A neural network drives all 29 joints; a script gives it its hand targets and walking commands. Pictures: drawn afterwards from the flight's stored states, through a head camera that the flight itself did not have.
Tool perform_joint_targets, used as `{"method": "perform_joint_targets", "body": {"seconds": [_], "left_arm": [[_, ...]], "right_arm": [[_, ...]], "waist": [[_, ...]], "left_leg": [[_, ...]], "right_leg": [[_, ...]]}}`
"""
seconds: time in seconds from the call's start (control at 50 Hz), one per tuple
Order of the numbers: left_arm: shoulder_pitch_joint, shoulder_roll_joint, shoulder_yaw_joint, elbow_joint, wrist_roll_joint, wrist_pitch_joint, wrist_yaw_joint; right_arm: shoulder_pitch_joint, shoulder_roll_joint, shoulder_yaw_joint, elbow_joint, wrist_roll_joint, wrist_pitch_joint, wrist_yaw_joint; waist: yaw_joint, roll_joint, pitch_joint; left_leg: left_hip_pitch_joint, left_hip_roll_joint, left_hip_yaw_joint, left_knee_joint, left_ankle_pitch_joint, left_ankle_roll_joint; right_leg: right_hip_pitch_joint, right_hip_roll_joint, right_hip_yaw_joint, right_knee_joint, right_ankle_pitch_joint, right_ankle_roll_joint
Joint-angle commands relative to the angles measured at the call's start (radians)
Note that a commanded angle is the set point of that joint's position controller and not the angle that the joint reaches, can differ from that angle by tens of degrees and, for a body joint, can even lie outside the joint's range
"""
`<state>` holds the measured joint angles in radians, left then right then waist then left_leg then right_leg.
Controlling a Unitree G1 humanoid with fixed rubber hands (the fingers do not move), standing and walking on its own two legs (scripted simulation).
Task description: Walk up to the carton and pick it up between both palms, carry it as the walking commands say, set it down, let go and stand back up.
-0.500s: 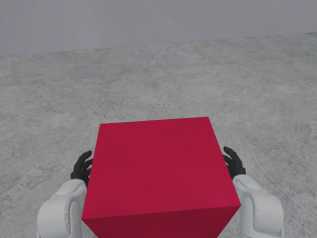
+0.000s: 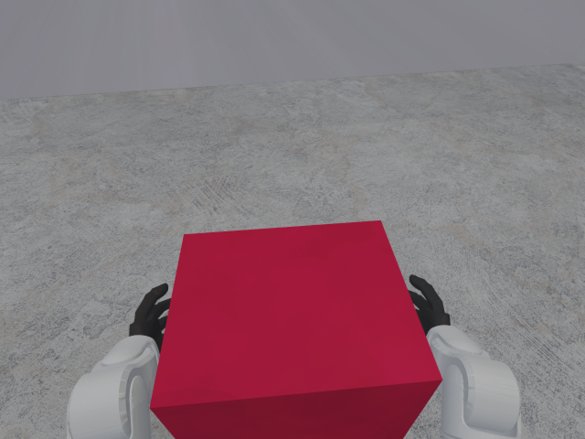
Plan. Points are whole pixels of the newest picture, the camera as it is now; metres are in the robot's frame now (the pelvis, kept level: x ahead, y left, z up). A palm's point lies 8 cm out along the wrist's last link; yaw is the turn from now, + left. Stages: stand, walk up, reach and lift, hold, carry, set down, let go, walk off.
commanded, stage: carry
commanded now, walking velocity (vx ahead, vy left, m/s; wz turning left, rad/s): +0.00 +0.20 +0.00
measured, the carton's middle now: (292, 356) +0.25 +0.01 +0.01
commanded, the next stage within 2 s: none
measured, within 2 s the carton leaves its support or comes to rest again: neither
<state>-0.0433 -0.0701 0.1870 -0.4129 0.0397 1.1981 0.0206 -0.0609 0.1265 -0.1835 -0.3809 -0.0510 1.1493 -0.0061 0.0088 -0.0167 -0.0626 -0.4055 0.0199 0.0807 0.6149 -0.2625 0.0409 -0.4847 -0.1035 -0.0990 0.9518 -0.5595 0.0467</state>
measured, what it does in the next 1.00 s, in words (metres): steps to the left: right foot, then left foot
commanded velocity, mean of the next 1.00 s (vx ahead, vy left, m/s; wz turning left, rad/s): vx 0.00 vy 0.15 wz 0.00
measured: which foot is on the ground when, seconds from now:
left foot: down 0.00-0.14, up 0.16-0.40, down 0.42-0.72, up 0.74-0.94, down 0.96-1.00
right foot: up 0.00-0.10, down 0.12-0.44, up 0.46-0.68, down 0.70-1.00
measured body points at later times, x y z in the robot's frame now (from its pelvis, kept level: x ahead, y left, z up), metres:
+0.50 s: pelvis -0.05 +0.14 +0.00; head -0.05 +0.15 +0.45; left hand +0.21 +0.32 +0.06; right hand +0.21 -0.03 +0.07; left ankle -0.02 +0.25 -0.73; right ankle -0.05 -0.03 -0.70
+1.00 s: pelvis -0.10 +0.26 +0.00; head -0.11 +0.26 +0.45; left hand +0.16 +0.43 +0.08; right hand +0.15 +0.08 +0.08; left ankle -0.07 +0.38 -0.73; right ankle -0.10 +0.10 -0.72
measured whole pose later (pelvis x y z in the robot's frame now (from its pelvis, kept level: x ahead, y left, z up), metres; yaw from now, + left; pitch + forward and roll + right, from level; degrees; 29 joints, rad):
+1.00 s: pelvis -0.10 +0.26 +0.00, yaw +0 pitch +2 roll +1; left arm -0.06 -0.10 0.19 -0.44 0.05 1.17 0.02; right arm -0.06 0.13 -0.21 -0.44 -0.02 1.15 -0.01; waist -0.03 -0.01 -0.07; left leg -0.37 0.02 0.06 0.61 -0.25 -0.01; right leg -0.36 -0.16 -0.11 0.66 -0.34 0.06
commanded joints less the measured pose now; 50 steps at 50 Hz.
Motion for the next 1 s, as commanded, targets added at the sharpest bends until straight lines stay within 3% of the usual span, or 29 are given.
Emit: {"method": "perform_joint_targets", "body": {"seconds": [0.0,0.08,0.1,0.12,0.14,0.16,0.18,0.22,0.32,0.36,0.38,0.4,0.42,0.44,0.5,0.58,0.64,0.66,0.68,0.7,0.72,0.74,0.78,0.82,0.9,0.92,0.94,0.96,0.98], "left_arm": [[-0.561,-0.815,-0.845,-0.188,-0.368,-0.030,-0.215],[-0.487,-0.777,-0.807,-0.161,-0.360,-0.021,-0.220],[-0.468,-0.770,-0.798,-0.145,-0.354,-0.020,-0.226],[-0.460,-0.759,-0.787,-0.128,-0.351,-0.021,-0.229],[-0.438,-0.769,-0.775,-0.101,-0.340,-0.023,-0.231],[-0.418,-0.793,-0.761,-0.102,-0.333,-0.035,-0.234],[-0.443,-0.801,-0.770,-0.092,-0.340,-0.032,-0.235],[-0.446,-0.792,-0.769,-0.105,-0.322,-0.041,-0.228],[-0.429,-0.742,-0.754,-0.138,-0.291,-0.034,-0.203],[-0.401,-0.736,-0.756,-0.120,-0.275,-0.025,-0.196],[-0.396,-0.737,-0.759,-0.114,-0.269,-0.021,-0.195],[-0.417,-0.733,-0.769,-0.113,-0.265,-0.016,-0.194],[-0.441,-0.732,-0.780,-0.128,-0.264,-0.014,-0.195],[-0.468,-0.737,-0.793,-0.146,-0.274,-0.016,-0.199],[-0.566,-0.817,-0.840,-0.159,-0.342,-0.021,-0.220],[-0.559,-0.813,-0.848,-0.203,-0.372,-0.029,-0.212],[-0.491,-0.775,-0.814,-0.177,-0.361,-0.020,-0.213],[-0.470,-0.771,-0.806,-0.163,-0.356,-0.018,-0.219],[-0.452,-0.767,-0.796,-0.147,-0.351,-0.018,-0.225],[-0.450,-0.755,-0.787,-0.131,-0.348,-0.019,-0.229],[-0.435,-0.767,-0.779,-0.105,-0.340,-0.020,-0.231],[-0.411,-0.791,-0.760,-0.106,-0.330,-0.031,-0.237],[-0.449,-0.805,-0.777,-0.103,-0.334,-0.036,-0.235],[-0.458,-0.784,-0.776,-0.128,-0.321,-0.043,-0.227],[-0.430,-0.739,-0.761,-0.144,-0.289,-0.030,-0.203],[-0.407,-0.734,-0.759,-0.128,-0.277,-0.025,-0.199],[-0.401,-0.728,-0.765,-0.113,-0.268,-0.018,-0.196],[-0.412,-0.727,-0.776,-0.114,-0.263,-0.013,-0.195],[-0.419,-0.728,-0.783,-0.117,-0.262,-0.011,-0.196]], "right_arm": [[-0.449,0.762,0.764,-0.155,0.324,0.006,0.199],[-0.349,0.736,0.768,-0.123,0.297,0.016,0.178],[-0.359,0.731,0.777,-0.130,0.293,0.017,0.174],[-0.378,0.723,0.779,-0.146,0.291,0.020,0.171],[-0.415,0.720,0.787,-0.151,0.293,0.020,0.171],[-0.490,0.742,0.830,-0.220,0.323,0.020,0.175],[-0.518,0.739,0.822,-0.202,0.331,0.017,0.178],[-0.511,0.743,0.834,-0.190,0.351,0.015,0.189],[-0.419,0.721,0.816,-0.131,0.352,0.038,0.194],[-0.385,0.725,0.802,-0.098,0.352,0.045,0.202],[-0.382,0.724,0.792,-0.087,0.350,0.046,0.207],[-0.372,0.731,0.779,-0.061,0.344,0.045,0.213],[-0.376,0.722,0.771,-0.053,0.336,0.041,0.217],[-0.392,0.737,0.775,-0.059,0.336,0.035,0.217],[-0.436,0.771,0.755,-0.102,0.318,0.018,0.207],[-0.432,0.762,0.757,-0.161,0.323,0.007,0.197],[-0.354,0.744,0.761,-0.130,0.300,0.017,0.183],[-0.332,0.736,0.765,-0.121,0.293,0.019,0.178],[-0.340,0.731,0.774,-0.127,0.289,0.020,0.174],[-0.364,0.729,0.780,-0.148,0.289,0.021,0.172],[-0.407,0.724,0.783,-0.150,0.292,0.022,0.170],[-0.476,0.744,0.829,-0.218,0.315,0.021,0.175],[-0.532,0.750,0.834,-0.212,0.344,0.016,0.183],[-0.505,0.752,0.845,-0.200,0.359,0.020,0.188],[-0.414,0.724,0.815,-0.133,0.360,0.042,0.194],[-0.399,0.718,0.806,-0.116,0.357,0.047,0.200],[-0.380,0.716,0.789,-0.082,0.350,0.050,0.208],[-0.360,0.704,0.773,-0.054,0.341,0.049,0.214],[-0.367,0.705,0.772,-0.050,0.338,0.047,0.217]], "waist": [[-0.015,0.248,-0.309],[0.013,0.128,-0.373],[0.024,-0.027,-0.369],[0.011,-0.257,-0.347],[0.007,-0.248,-0.286],[0.014,-0.273,-0.276],[0.009,-0.195,-0.239],[0.000,-0.155,-0.217],[-0.003,-0.264,-0.238],[-0.014,-0.224,-0.256],[-0.016,-0.104,-0.281],[-0.022,0.097,-0.285],[-0.026,0.357,-0.256],[-0.023,0.356,-0.265],[-0.024,0.271,-0.199],[-0.017,0.250,-0.322],[0.000,0.205,-0.367],[0.011,0.145,-0.376],[0.023,0.009,-0.373],[0.013,-0.233,-0.351],[0.004,-0.249,-0.277],[0.015,-0.269,-0.271],[0.004,-0.181,-0.213],[-0.007,-0.198,-0.204],[-0.018,-0.224,-0.248],[-0.020,-0.138,-0.270],[-0.019,0.027,-0.288],[-0.020,0.271,-0.288],[-0.015,0.330,-0.282]], "left_leg": [[0.217,0.199,-0.188,-0.214,0.268,0.125],[0.153,0.172,-0.154,-0.148,0.261,0.082],[-0.010,0.116,-0.109,-0.027,0.179,0.028],[-0.195,0.034,-0.053,0.129,-0.144,-0.028],[-0.292,0.022,-0.050,0.307,-0.251,-0.048],[-0.274,0.050,-0.135,0.454,-0.201,-0.039],[-0.262,0.049,-0.151,0.458,-0.174,-0.038],[-0.212,0.035,-0.113,0.363,-0.127,-0.050],[-0.013,0.005,-0.014,0.089,-0.157,-0.062],[0.118,-0.023,0.051,-0.131,-0.030,-0.065],[0.209,0.008,0.017,-0.227,0.041,-0.063],[0.280,0.142,-0.132,-0.269,0.270,-0.025],[0.343,0.327,-0.371,-0.265,0.601,0.065],[0.271,0.357,-0.344,-0.224,0.644,0.132],[0.130,0.206,-0.232,-0.215,0.396,0.123],[0.242,0.203,-0.196,-0.212,0.289,0.132],[0.232,0.197,-0.193,-0.199,0.323,0.120],[0.186,0.179,-0.165,-0.156,0.298,0.091],[0.031,0.131,-0.125,-0.047,0.224,0.040],[-0.179,0.044,-0.064,0.096,-0.085,-0.022],[-0.284,0.015,-0.040,0.281,-0.250,-0.046],[-0.273,0.045,-0.128,0.429,-0.202,-0.038],[-0.209,0.037,-0.127,0.390,-0.141,-0.040],[-0.109,0.026,-0.073,0.242,-0.101,-0.044],[0.109,-0.016,0.047,-0.109,-0.014,-0.063],[0.204,0.016,0.013,-0.188,0.064,-0.068],[0.289,0.116,-0.105,-0.218,0.273,-0.051],[0.341,0.292,-0.317,-0.236,0.535,0.007],[0.285,0.367,-0.367,-0.250,0.572,0.061]], "right_leg": [[0.014,0.037,-0.023,-0.048,0.065,-0.031],[0.313,0.004,0.014,-0.525,0.295,-0.068],[0.465,-0.135,0.185,-0.607,0.328,-0.090],[0.541,-0.400,0.479,-0.632,0.570,-0.179],[0.518,-0.471,0.497,-0.633,0.699,-0.253],[0.472,-0.443,0.461,-0.603,0.774,-0.308],[0.423,-0.365,0.335,-0.596,0.751,-0.267],[0.374,-0.276,0.183,-0.576,0.719,-0.189],[0.306,-0.245,0.087,-0.514,0.790,-0.140],[0.275,-0.210,0.049,-0.436,0.693,-0.088],[0.234,-0.162,0.010,-0.338,0.589,-0.049],[0.123,-0.093,-0.031,-0.217,0.331,-0.004],[-0.087,0.024,-0.073,-0.046,-0.047,0.039],[-0.064,0.024,-0.010,0.085,-0.172,0.024],[-0.024,0.020,0.003,0.103,-0.039,-0.007],[0.012,0.040,-0.022,-0.043,0.060,-0.025],[0.192,0.051,-0.038,-0.363,0.171,-0.058],[0.297,0.015,0.004,-0.519,0.284,-0.063],[0.452,-0.106,0.151,-0.599,0.336,-0.082],[0.556,-0.374,0.457,-0.624,0.580,-0.162],[0.532,-0.459,0.485,-0.613,0.760,-0.227],[0.489,-0.441,0.445,-0.599,0.818,-0.296],[0.374,-0.290,0.231,-0.593,0.720,-0.220],[0.305,-0.213,0.089,-0.559,0.722,-0.156],[0.278,-0.155,0.020,-0.455,0.646,-0.108],[0.238,-0.121,0.002,-0.382,0.559,-0.071],[0.164,-0.076,-0.016,-0.305,0.380,-0.029],[0.031,-0.007,-0.036,-0.213,0.088,0.019],[0.040,0.008,0.003,-0.183,-0.062,0.025]]}}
